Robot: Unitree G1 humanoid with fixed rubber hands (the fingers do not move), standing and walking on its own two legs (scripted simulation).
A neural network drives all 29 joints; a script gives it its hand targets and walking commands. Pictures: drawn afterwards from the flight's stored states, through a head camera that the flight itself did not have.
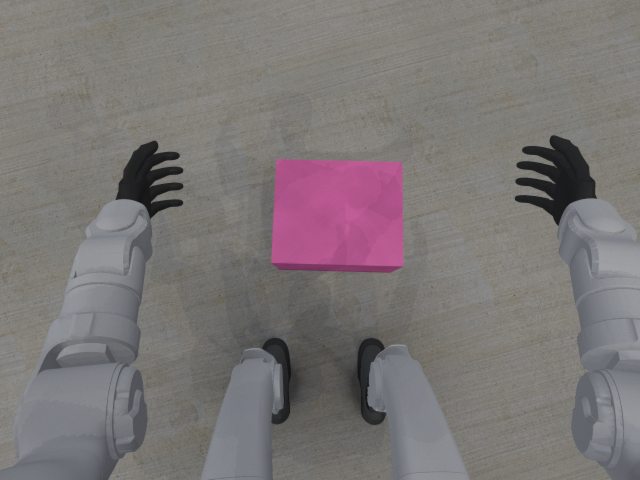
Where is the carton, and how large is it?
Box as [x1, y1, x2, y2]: [271, 159, 402, 272]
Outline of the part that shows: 276,159 271,262 279,269 390,272 402,266 401,162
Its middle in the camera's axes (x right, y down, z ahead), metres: +0.04 -0.05 +0.98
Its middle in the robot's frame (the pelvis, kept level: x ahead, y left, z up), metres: +0.52 -0.03 -0.60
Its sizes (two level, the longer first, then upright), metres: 0.297 0.246 0.171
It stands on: the floor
